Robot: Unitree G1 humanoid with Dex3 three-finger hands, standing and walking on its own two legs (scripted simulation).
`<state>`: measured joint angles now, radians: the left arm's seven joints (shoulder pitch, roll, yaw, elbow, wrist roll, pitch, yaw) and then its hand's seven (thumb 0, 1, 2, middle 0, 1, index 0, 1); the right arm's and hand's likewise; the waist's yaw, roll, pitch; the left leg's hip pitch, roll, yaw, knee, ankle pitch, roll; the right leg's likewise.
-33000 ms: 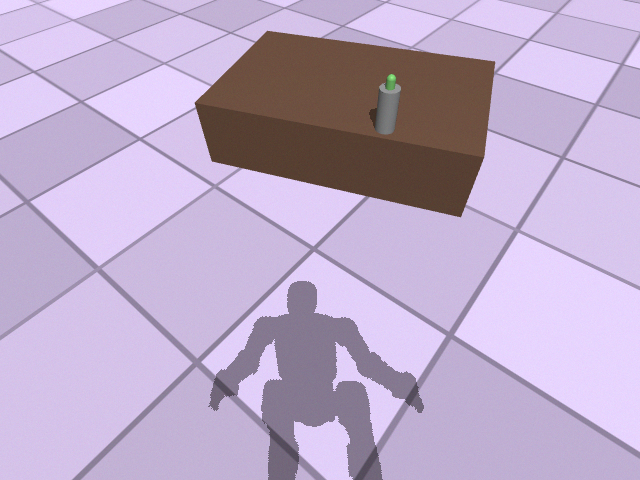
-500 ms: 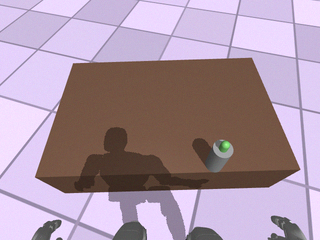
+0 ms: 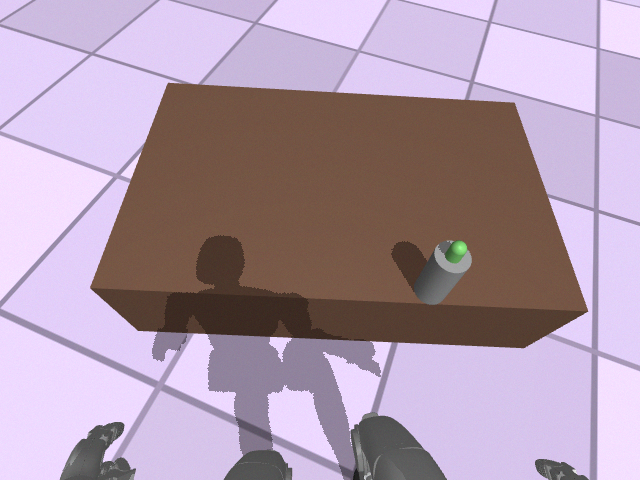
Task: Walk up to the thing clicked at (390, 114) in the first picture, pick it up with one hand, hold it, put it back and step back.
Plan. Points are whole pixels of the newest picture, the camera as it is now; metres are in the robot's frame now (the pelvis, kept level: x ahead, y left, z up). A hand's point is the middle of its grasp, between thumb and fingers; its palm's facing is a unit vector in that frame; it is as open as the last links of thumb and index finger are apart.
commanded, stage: step back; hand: right
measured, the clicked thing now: (443, 269) +0.53 -0.27 -0.32
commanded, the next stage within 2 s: none
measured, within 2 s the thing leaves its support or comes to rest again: neither
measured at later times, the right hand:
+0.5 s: hand out of the picture -0.06 -0.27 -0.16, palm faces +0.02 +0.92 -0.39, open 7.4 cm
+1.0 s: hand out of the picture -0.20 -0.27 -0.15, palm faces +0.08 +0.91 -0.42, open 7.4 cm
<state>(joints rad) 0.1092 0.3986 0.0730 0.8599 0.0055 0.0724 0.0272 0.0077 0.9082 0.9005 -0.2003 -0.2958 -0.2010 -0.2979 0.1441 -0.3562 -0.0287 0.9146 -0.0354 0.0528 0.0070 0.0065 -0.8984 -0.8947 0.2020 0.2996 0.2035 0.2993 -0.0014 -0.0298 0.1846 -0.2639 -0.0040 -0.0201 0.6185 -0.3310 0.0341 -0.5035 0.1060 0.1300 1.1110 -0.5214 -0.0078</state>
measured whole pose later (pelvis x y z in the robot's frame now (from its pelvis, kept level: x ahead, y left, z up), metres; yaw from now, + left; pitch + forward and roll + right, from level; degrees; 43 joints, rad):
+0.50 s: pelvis -0.13 +0.01 +0.00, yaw -4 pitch -1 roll +0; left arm 0.14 0.36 0.06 0.78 0.04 0.03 0.02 0.01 0.90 0.90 -0.20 -0.30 -0.20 -0.30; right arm 0.17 -0.41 -0.04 0.87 0.00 0.07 -0.02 0.01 -0.90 -0.90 0.20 0.30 0.20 0.30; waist 0.01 0.04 0.16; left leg -0.38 -0.07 -0.10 1.00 -0.53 -0.01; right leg -0.34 -0.01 0.02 0.63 -0.27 0.00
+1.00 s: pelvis -0.30 +0.02 -0.01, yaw -9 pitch -2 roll -2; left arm 0.18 0.38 0.08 0.87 0.03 0.05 -0.01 0.01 0.91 0.90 -0.20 -0.30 -0.20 -0.30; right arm 0.09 -0.41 -0.04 0.81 -0.02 0.05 -0.01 0.01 -0.90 -0.89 0.20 0.30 0.20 0.30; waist 0.02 0.04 0.18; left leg -0.46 0.08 0.01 0.68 -0.19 0.00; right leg -0.21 0.04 0.02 0.64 -0.40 0.00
